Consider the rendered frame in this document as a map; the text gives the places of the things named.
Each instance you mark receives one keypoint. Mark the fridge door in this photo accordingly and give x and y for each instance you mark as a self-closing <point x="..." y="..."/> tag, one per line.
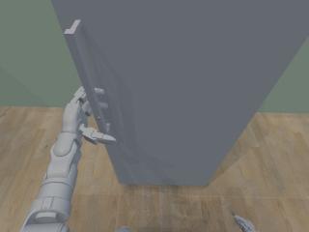
<point x="182" y="78"/>

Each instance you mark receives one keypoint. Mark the left robot forearm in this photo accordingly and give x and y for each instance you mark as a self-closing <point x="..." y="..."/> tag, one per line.
<point x="53" y="203"/>

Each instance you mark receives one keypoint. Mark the robot left hand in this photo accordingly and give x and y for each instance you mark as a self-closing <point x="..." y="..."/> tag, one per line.
<point x="75" y="114"/>

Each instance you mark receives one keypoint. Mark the handle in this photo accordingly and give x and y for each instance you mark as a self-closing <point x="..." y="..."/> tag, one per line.
<point x="84" y="74"/>

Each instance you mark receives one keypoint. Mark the robot left upper arm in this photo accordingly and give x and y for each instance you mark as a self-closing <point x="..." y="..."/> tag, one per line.
<point x="46" y="227"/>

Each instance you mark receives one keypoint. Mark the robot right hand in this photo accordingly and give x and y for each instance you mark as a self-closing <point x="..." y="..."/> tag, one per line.
<point x="244" y="225"/>

